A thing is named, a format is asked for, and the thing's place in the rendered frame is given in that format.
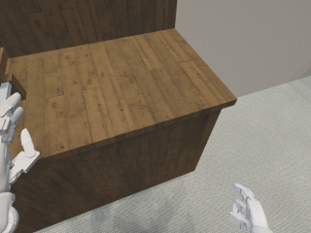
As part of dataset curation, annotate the robot right hand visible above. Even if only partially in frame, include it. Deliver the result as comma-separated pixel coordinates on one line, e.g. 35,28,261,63
229,183,269,233

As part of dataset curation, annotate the counter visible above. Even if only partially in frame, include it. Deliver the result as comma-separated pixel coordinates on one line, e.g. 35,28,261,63
0,0,237,233

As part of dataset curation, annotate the tap lever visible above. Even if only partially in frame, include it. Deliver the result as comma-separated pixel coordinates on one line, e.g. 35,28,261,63
0,82,12,108

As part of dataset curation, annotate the robot left forearm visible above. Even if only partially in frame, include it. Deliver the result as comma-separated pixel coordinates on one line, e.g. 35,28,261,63
0,192,19,233

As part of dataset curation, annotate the robot left hand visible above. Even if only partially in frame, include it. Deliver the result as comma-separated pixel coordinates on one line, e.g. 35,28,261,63
0,92,40,193

